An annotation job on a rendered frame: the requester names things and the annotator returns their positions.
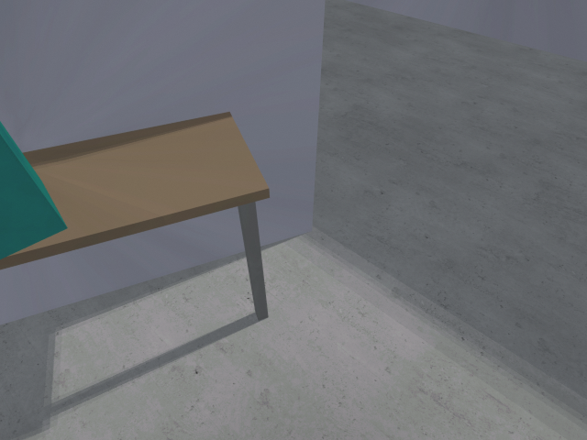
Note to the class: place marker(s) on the carton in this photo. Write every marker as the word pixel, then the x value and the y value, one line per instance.
pixel 27 213

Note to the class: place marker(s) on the table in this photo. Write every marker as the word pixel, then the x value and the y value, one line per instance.
pixel 116 186

